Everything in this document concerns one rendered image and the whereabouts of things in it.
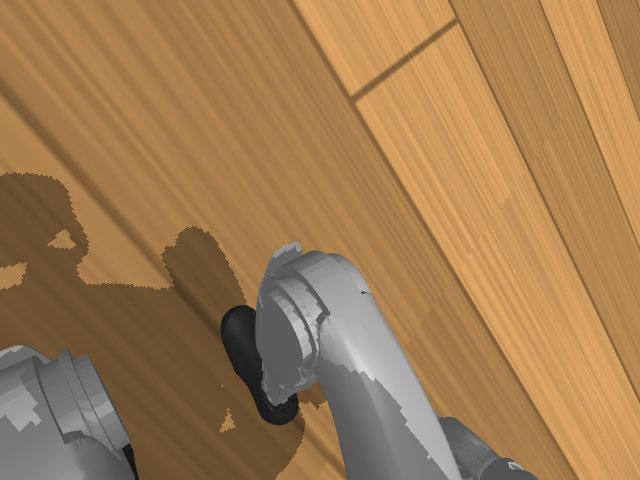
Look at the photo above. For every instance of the right robot arm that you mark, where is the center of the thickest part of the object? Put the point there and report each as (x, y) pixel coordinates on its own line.
(506, 469)

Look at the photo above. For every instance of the left robot foot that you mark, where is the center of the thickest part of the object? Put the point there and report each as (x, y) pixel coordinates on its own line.
(128, 451)

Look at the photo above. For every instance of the right robot hand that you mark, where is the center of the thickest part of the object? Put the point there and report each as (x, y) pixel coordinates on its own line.
(471, 453)

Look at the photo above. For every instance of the right robot foot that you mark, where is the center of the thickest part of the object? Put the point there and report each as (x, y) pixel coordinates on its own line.
(238, 336)

